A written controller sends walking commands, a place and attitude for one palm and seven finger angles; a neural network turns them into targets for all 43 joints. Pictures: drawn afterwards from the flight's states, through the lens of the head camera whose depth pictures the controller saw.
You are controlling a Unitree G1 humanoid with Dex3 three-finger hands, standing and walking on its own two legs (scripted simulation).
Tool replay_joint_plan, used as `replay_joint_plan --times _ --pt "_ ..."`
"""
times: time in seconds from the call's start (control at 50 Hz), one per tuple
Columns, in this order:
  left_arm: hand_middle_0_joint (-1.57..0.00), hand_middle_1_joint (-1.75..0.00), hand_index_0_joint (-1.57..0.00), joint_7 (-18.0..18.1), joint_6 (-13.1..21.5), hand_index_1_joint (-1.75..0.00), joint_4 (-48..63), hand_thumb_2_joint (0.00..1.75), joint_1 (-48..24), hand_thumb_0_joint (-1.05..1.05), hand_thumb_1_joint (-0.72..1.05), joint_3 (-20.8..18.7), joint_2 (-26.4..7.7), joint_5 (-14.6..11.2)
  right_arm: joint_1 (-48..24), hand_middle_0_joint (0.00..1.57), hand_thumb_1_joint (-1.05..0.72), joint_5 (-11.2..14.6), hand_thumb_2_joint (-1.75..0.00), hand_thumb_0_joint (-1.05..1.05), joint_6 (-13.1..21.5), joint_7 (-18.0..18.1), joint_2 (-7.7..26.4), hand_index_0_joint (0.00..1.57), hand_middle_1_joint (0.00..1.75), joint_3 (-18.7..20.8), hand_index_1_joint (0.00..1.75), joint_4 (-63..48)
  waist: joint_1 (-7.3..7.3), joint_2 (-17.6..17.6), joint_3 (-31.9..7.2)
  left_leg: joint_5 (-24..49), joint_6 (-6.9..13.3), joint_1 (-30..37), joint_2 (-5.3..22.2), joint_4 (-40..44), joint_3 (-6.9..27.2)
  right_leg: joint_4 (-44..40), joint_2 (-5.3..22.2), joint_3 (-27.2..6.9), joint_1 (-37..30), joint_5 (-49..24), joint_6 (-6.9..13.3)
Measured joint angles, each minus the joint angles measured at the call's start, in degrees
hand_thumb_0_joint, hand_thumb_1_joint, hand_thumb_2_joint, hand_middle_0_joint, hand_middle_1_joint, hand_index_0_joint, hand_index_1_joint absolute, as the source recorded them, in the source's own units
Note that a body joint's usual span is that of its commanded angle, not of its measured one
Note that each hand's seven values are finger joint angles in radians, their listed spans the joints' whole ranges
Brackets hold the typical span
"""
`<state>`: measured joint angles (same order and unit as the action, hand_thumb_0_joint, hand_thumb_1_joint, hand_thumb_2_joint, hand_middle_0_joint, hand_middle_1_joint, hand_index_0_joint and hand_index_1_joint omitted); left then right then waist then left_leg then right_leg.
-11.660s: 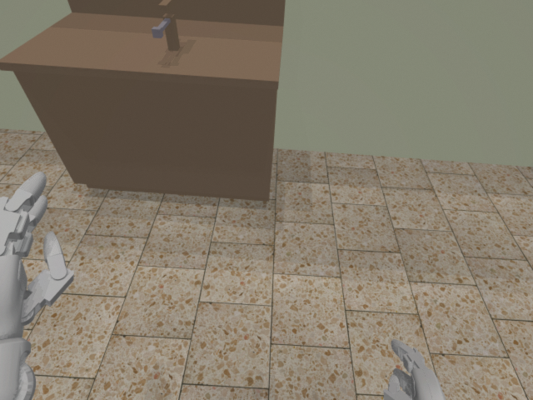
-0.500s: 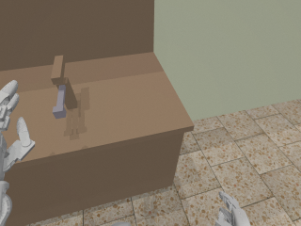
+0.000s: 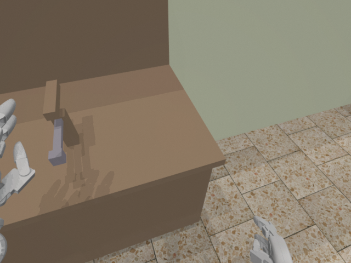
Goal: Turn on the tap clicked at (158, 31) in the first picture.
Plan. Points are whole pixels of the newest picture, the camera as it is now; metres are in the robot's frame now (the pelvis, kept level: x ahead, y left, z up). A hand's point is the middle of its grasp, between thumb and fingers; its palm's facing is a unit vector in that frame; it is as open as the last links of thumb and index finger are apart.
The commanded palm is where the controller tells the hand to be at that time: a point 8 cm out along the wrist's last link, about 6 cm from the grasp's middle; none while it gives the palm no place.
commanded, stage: come to a stop and stand still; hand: left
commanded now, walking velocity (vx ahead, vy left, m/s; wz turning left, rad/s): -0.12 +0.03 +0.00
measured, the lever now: (57, 157) +0.32 +0.30 +0.07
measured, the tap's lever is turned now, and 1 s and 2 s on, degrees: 0 0 0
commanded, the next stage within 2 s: look again from close up in 1.14 s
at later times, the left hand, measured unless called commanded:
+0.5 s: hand (1, 152) +0.24 +0.30 +0.20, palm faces +0.48 -0.78 -0.41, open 7.4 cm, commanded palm +0.15 +0.29 +0.18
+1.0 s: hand (16, 157) +0.25 +0.30 +0.17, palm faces +0.37 -0.86 -0.34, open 7.4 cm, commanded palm +0.18 +0.34 +0.18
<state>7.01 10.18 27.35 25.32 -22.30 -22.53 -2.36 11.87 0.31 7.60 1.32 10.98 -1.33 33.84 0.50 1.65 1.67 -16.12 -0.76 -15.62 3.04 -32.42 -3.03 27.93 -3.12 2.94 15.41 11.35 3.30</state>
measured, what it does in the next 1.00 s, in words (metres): shifts its weight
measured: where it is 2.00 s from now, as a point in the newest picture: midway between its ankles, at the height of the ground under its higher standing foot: outside the picture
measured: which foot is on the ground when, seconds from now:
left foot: down 0.00-1.00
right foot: down 0.00-1.00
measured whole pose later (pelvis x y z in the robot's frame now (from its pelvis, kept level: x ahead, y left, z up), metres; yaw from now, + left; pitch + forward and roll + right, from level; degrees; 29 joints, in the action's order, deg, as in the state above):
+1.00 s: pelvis +0.02 +0.06 +0.01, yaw +0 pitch +0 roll -1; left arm 5.1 14.4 26.0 21.6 -20.6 -20.5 -1.6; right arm 11.1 0.1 9.8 0.2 10.3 -1.5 33.1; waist 1.3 -2.6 3.4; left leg -14.9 4.3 -12.0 -2.2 -27.2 -3.4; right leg 23.5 0.7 0.3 12.3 10.8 -1.7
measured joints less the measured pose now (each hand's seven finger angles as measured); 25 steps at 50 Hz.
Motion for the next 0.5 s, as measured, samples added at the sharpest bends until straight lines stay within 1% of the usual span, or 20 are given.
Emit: replay_joint_plan --times 0.04,0.14,0.2,0.26,0.32,0.38,0.4,0.42,0.44,0.46,0.5 --pt "-0.21 -0.3 -0.21 0.59 -1.0 -0.3 -1.41 0.9 0.01 0.01 0.89 0.52 1.36 -0.3 0.04 0.2 -0.9 0.14 -0.9 0.01 -0.41 0.5 0.99 0.2 0.3 0.45 0.3 0.62 0.33 0.45 -0.45 1.5 0.45 0.57 -0.82 1.33 1.25 -1.19 -0.34 -0.57 -0.39 -0.44 -0.1" --pt "-0.21 -0.3 -0.21 1.21 -3.23 -0.3 -2.48 0.9 -0.53 0.01 0.89 3.27 3.59 -0.27 0.38 0.2 -0.91 0.14 -0.9 0.01 -1.31 2.04 2.09 0.2 0.3 1.07 0.3 1.18 0.45 -0.97 -0.36 2.79 0.95 3.14 -1.83 5.54 0.78 -3.6 0.49 -1.26 -2.05 -1.38 -0.87" --pt "-0.21 -0.3 -0.21 1.22 -3.31 -0.3 -1.13 0.9 -0.3 0.02 0.89 3.91 3.11 -0.23 0.06 0.2 -0.91 0.09 -0.9 0.01 -1.54 2.55 2.0 0.2 0.3 1.19 0.3 0.55 0.23 -1.72 0.03 3.45 1.01 3.59 -1.93 6.67 0.75 -4.8 0.57 -1.29 -2.54 -2.08 -1.02" --pt "-0.21 -0.3 -0.21 1.19 -2.73 -0.3 0.09 0.9 -0.11 0.02 0.89 3.58 2.04 -0.37 -0.31 0.2 -0.91 0.11 -0.9 0.01 -1.56 2.62 1.58 0.2 0.3 1.25 0.3 -0.29 0.08 -2.16 0.22 3.84 1.03 3.63 -1.91 7.2 0.75 -5.72 0.53 -1.3 -2.76 -2.69 -1.05" --pt "-0.21 -0.3 -0.21 1.21 -2.23 -0.3 0.55 0.9 0.19 0.02 0.89 2.9 1.28 -0.44 -0.51 0.2 -0.91 0.07 -0.9 0.01 -1.66 2.55 1.18 0.2 0.3 1.11 0.3 -0.81 0.02 -2.14 -0.06 4.14 1.12 3.61 -1.92 7.62 0.76 -6.6 0.52 -1.31 -2.98 -3.24 -1.13" --pt "-0.21 -0.3 -0.21 1.19 -2.16 -0.3 0.2 0.9 0.46 0.01 0.89 2.73 1.38 -0.43 -0.38 0.2 -0.91 0.08 -0.9 0.01 -1.83 2.42 0.93 0.2 0.3 0.83 0.3 -0.91 0.21 -1.81 -0.65 4.42 1.29 3.83 -2.03 8.14 0.74 -7.47 0.61 -1.35 -3.38 -3.71 -1.29" --pt "-0.21 -0.3 -0.21 -0.24 -2.28 -0.3 -0.68 0.9 -2.62 0.01 0.89 2.08 -0.45 1.93 0.53 0.2 -0.91 -0.41 -0.9 0.01 -0.98 2.48 0.94 0.2 0.3 1.12 0.3 -1.46 1.17 -1.69 -0.23 4.36 1.35 3.13 -1.92 7.4 1.16 -7.48 0.54 -0.93 -3.23 -3.79 -1.65" --pt "-0.21 -0.3 -0.21 -1.68 -0.3 -0.3 -3.64 0.9 -7.38 0.02 0.88 0.86 -3.1 2.86 1.1 0.2 -0.91 -0.36 -0.9 0.01 -0.02 2.41 0.89 0.2 0.3 1.04 0.3 -1.23 2.07 -1.98 0.05 4.39 1.43 2.08 -2.03 6.65 1.71 -7.01 0.67 -0.36 -2.49 -3.77 -1.69" --pt "-0.22 -0.3 -0.22 -2.42 1.8 -0.3 -7.3 0.9 -11.41 0.01 0.88 -0.54 -4.84 2.52 1.06 0.2 -0.91 -0.23 -0.9 0.01 0.43 2.03 0.89 0.2 0.3 0.73 0.3 -0.73 2.86 -2.16 0.27 4.47 1.46 1.38 -2.05 6.18 1.85 -6.63 0.7 -0.2 -1.83 -3.83 -1.52" --pt "-0.22 -0.3 -0.22 -2.6 2.93 -0.3 -10.15 0.9 -13.72 0.01 0.88 -1.91 -5.24 1.35 0.66 0.2 -0.91 0.08 -0.9 0.01 0.65 1.2 1.01 0.2 0.3 0.55 0.3 -0.42 3.24 -1.99 0.56 4.44 1.5 1.03 -1.95 5.77 1.55 -6.38 0.61 -0.48 -1.41 -4.0 -1.38" --pt "-0.21 -0.3 -0.21 -2.06 2.91 -0.3 -11.73 0.9 -13.75 0.01 0.89 -3.38 -3.55 -0.34 0.14 0.2 -0.91 0.43 -0.9 0.01 0.84 -0.42 1.38 0.2 0.3 0.45 0.3 -0.73 2.73 -1.24 0.94 4.25 1.82 1.02 -2.11 5.43 0.62 -5.63 0.8 -1.37 -0.92 -4.06 -1.59"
